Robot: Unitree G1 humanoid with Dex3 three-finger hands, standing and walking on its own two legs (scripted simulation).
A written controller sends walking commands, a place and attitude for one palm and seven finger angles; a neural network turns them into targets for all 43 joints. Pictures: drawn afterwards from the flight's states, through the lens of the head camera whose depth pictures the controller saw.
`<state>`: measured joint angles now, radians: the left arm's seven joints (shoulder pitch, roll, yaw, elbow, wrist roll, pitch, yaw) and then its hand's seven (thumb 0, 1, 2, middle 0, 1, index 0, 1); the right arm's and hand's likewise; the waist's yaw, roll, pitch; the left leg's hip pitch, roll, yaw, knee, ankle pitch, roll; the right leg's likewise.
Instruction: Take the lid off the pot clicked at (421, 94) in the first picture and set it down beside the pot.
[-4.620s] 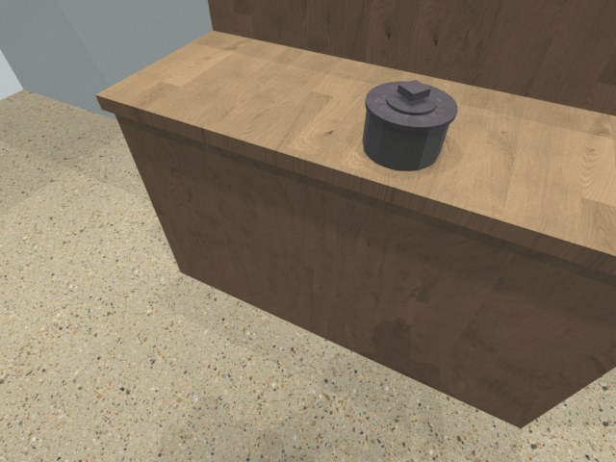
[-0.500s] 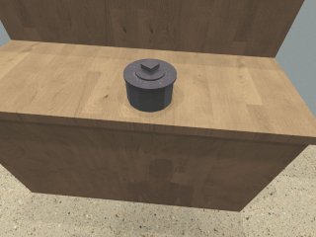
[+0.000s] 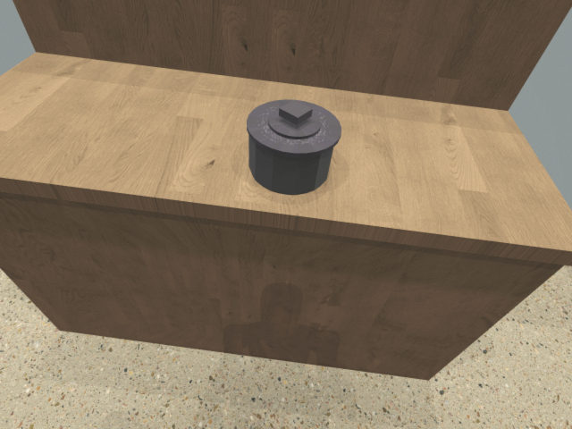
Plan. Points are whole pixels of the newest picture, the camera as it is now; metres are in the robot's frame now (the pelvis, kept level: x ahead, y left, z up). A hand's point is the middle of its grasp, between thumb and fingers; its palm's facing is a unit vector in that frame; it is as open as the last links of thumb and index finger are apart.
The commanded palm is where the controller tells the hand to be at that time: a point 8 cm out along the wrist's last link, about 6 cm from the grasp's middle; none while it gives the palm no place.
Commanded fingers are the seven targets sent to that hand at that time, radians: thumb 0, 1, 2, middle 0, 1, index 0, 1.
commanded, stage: look again from close up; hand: left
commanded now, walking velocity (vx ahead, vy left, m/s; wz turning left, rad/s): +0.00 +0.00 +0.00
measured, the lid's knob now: (295, 112) +0.59 +0.04 +0.15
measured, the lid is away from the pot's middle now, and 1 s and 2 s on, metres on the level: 0.00 0.00 0.00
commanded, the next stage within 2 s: shuffle to correct the standing spot in 0.72 s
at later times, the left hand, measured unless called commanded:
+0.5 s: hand out of the picture -0.06 +0.15 -0.18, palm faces +0.04 -0.99 -0.14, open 7.4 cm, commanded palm none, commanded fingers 0.00 0.90 0.90 -0.20 -0.30 -0.20 -0.30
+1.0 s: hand out of the picture -0.05 +0.13 -0.18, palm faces +0.06 -0.99 -0.14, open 7.4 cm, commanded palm none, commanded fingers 0.00 0.90 0.90 -0.20 -0.30 -0.20 -0.30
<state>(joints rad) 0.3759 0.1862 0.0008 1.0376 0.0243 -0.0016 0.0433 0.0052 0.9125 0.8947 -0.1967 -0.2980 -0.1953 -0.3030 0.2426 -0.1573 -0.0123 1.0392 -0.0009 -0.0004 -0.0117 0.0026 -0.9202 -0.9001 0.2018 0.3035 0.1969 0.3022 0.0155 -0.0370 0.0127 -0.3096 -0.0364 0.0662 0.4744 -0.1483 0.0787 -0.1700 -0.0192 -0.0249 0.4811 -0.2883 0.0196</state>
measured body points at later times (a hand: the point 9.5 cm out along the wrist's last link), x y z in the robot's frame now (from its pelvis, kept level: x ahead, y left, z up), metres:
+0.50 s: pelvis -0.01 -0.01 +0.00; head -0.02 +0.01 +0.45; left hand -0.06 +0.20 -0.17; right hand -0.01 -0.24 -0.15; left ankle +0.07 +0.07 -0.74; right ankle -0.02 -0.14 -0.74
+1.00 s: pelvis +0.00 -0.02 +0.00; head +0.00 -0.01 +0.45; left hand -0.05 +0.19 -0.16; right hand -0.01 -0.24 -0.15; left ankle +0.07 +0.07 -0.73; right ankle -0.02 -0.14 -0.73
